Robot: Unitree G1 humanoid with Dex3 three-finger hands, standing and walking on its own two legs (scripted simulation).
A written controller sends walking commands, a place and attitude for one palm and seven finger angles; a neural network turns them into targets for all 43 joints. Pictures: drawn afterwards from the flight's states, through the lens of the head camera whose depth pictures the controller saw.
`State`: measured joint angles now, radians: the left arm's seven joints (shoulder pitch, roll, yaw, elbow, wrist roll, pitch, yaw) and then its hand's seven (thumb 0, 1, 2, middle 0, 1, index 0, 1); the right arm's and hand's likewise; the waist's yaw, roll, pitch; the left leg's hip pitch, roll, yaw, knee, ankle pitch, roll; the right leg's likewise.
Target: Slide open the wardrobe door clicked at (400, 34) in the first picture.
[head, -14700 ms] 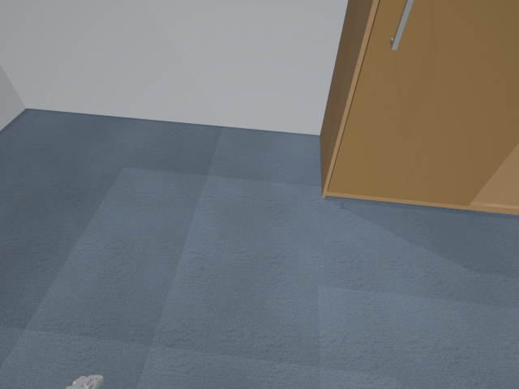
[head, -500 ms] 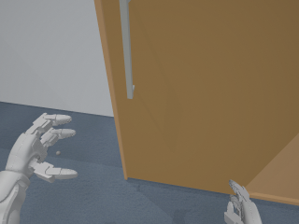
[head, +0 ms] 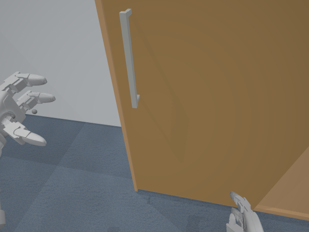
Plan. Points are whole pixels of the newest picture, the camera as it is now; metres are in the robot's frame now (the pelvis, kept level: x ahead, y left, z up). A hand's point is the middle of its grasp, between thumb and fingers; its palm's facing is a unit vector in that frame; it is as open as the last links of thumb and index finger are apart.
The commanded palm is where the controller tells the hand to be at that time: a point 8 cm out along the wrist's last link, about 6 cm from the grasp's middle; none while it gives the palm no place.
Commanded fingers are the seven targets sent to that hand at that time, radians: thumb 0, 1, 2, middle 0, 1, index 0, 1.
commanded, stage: raise the hand with hooked fingers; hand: left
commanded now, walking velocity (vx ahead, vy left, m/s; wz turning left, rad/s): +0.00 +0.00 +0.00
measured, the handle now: (132, 64) +0.53 +0.14 +0.20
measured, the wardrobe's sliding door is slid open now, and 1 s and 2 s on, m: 0.00 0.00 0.00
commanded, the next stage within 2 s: move the hooked fingers beside the handle in 0.46 s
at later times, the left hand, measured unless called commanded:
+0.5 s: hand (48, 118) +0.28 +0.27 +0.21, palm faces +0.01 -0.99 -0.12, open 14.0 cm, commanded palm +0.24 +0.31 +0.21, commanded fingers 0.00 -0.50 0.30 -0.30 -1.20 -0.30 -1.20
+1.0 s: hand (68, 99) +0.34 +0.25 +0.20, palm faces -0.02 -1.00 -0.06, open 14.0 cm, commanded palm +0.31 +0.30 +0.21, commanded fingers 0.00 -0.50 0.30 -0.30 -1.20 -0.30 -1.20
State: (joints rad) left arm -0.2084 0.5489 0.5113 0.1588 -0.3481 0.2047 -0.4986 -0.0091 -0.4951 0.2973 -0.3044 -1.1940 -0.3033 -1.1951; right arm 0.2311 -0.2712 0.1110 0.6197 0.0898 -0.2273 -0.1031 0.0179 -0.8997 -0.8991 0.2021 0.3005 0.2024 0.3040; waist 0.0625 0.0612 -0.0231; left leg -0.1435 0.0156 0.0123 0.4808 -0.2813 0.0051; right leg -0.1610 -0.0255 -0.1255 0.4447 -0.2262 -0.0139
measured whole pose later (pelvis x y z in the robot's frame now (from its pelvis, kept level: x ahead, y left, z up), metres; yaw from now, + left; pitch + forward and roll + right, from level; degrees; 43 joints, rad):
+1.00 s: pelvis +0.00 +0.00 +0.00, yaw -1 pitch -2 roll +0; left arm -0.38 0.51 0.43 0.35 -0.28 0.19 -0.45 -0.01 -0.50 0.30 -0.30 -1.20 -0.30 -1.20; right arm 0.24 -0.28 0.09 0.60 0.09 -0.21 -0.10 0.02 -0.90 -0.90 0.20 0.30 0.20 0.30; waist 0.01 0.05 -0.02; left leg -0.17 0.01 0.04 0.47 -0.27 0.01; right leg -0.21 -0.03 -0.10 0.46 -0.22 -0.01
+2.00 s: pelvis +0.01 +0.00 +0.00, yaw -2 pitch +2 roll +0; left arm -0.73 0.51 0.34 0.78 -0.20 0.08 -0.36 -0.01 -0.50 0.30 -0.30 -1.20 -0.30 -1.20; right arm 0.31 -0.30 0.05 0.65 0.08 -0.11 -0.11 0.02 -0.90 -0.90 0.20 0.30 0.20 0.30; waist -0.05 0.03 -0.03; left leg -0.23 0.01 0.04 0.48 -0.29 0.01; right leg -0.27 -0.03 -0.09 0.46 -0.23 -0.01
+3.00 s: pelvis +0.01 +0.01 +0.00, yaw -2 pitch +4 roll -1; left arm -0.86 0.50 0.35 0.95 -0.18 -0.04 -0.33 -0.01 -0.50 0.30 -0.30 -1.20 -0.30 -1.20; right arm 0.33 -0.28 0.06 0.67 0.07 -0.11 -0.10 0.01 -0.90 -0.90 0.20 0.30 0.20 0.30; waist -0.07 0.02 -0.04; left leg -0.28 0.01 0.05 0.49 -0.28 0.02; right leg -0.31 -0.03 -0.08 0.46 -0.21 0.00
